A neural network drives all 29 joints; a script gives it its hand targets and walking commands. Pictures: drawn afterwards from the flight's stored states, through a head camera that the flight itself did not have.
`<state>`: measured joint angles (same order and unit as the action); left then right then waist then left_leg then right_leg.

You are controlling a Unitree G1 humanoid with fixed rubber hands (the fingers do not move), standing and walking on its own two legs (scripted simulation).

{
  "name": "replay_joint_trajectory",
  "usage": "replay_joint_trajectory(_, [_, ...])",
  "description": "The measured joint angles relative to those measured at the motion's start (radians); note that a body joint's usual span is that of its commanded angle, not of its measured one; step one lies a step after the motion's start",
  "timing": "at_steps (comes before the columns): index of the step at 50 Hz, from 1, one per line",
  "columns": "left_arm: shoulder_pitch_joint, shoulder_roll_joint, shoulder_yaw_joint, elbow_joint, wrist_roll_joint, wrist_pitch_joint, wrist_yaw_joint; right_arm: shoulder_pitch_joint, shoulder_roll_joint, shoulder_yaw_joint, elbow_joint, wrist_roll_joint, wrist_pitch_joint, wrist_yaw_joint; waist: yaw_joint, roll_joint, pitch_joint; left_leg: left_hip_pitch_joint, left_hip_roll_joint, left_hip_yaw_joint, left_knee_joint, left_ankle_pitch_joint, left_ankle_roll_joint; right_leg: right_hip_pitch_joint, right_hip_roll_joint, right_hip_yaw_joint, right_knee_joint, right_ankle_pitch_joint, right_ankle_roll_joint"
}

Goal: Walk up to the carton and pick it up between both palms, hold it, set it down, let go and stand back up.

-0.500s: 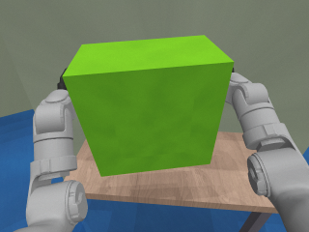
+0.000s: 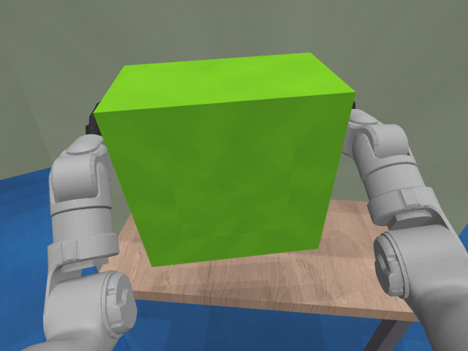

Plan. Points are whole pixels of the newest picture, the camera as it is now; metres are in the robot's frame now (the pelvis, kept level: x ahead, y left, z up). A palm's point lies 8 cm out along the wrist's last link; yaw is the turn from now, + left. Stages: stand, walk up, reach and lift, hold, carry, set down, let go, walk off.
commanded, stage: hold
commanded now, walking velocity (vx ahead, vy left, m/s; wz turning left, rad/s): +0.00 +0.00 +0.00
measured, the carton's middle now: (228, 163) +0.35 +0.00 +0.22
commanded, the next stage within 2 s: none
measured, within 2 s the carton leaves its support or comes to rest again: neither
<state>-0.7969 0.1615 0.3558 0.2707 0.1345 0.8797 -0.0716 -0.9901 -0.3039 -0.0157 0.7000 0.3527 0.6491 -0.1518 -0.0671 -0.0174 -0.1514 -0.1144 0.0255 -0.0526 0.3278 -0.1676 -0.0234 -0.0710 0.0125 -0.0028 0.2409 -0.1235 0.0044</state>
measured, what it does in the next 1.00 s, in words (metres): stands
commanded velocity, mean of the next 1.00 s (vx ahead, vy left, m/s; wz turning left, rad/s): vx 0.00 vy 0.00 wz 0.00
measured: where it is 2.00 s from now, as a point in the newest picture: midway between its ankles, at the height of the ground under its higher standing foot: outside the picture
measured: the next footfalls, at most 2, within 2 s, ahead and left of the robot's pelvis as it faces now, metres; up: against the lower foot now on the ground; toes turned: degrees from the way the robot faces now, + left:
none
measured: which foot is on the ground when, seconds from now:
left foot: down 0.00-1.00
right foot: down 0.00-1.00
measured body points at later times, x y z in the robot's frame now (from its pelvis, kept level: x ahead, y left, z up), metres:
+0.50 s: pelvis +0.00 +0.00 +0.00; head -0.09 +0.01 +0.44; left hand +0.38 +0.20 +0.28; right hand +0.39 -0.19 +0.30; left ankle +0.01 +0.13 -0.75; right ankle +0.01 -0.12 -0.75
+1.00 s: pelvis +0.00 +0.00 +0.00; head -0.09 +0.01 +0.44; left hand +0.38 +0.20 +0.28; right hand +0.39 -0.19 +0.30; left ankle +0.01 +0.13 -0.75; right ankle +0.01 -0.12 -0.75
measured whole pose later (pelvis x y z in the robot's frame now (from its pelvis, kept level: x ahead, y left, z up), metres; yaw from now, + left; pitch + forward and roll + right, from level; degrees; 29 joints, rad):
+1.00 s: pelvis +0.00 +0.00 +0.00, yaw +1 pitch -1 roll -1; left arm -0.86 0.21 0.32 0.38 0.12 0.86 -0.09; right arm -1.05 -0.32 0.02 0.76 0.39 0.67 -0.17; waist -0.06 0.00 -0.20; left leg -0.14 0.03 -0.07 0.33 -0.16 -0.03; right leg -0.09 0.02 0.00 0.22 -0.11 0.00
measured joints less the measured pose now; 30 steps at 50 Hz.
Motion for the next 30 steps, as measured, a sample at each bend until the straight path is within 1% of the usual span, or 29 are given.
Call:
replay_joint_trajectory(7, [-0.004, 0.027, -0.029, 0.034, -0.024, -0.018, 0.005, -0.021, -0.003, 0.015, 0.029, -0.001, -0.007, -0.001, -0.003, 0.009, -0.021, -0.025, 0.0, -0.002, 0.001, 0.006, -0.001, -0.022, 0.001, 0.001, -0.003, 0.008, -0.001])
replay_joint_trajectory(11, [-0.032, 0.025, -0.02, 0.065, -0.022, -0.029, 0.006, -0.035, -0.009, 0.01, 0.042, -0.002, -0.01, 0.0, 0.001, 0.009, -0.024, -0.024, 0.0, -0.004, -0.005, 0.009, -0.002, -0.022, 0.002, 0.0, -0.007, 0.008, -0.001])
replay_joint_trajectory(14, [-0.022, 0.033, -0.039, 0.034, -0.027, -0.015, 0.01, -0.028, -0.025, 0.037, 0.024, 0.037, -0.01, -0.01, 0.004, 0.014, -0.038, -0.031, 0.004, -0.005, 0.001, 0.005, -0.004, -0.023, 0.006, 0.001, -0.014, 0.01, -0.003])
replay_joint_trajectory(17, [-0.025, 0.034, -0.036, 0.033, -0.026, -0.006, 0.007, -0.03, -0.03, 0.048, 0.023, 0.051, -0.003, -0.016, 0.006, 0.016, -0.04, -0.022, 0.007, -0.006, 0.002, -0.001, -0.006, -0.01, 0.009, 0.002, -0.019, 0.01, -0.004])
replay_joint_trajectory(22, [-0.036, 0.036, -0.027, 0.059, -0.015, 0.001, -0.008, -0.042, -0.023, 0.042, 0.042, 0.042, 0.015, -0.017, 0.007, 0.015, -0.045, -0.013, 0.007, -0.011, -0.003, 0.001, -0.007, -0.002, 0.011, 0.001, -0.021, 0.008, -0.007])
replay_joint_trajectory(30, [-0.054, 0.047, -0.029, 0.085, -0.014, -0.006, -0.015, -0.051, -0.019, 0.036, 0.047, 0.035, 0.021, -0.022, 0.006, 0.016, -0.048, -0.02, 0.007, -0.016, -0.002, 0.004, -0.008, -0.008, 0.012, -0.001, -0.02, 0.01, -0.008])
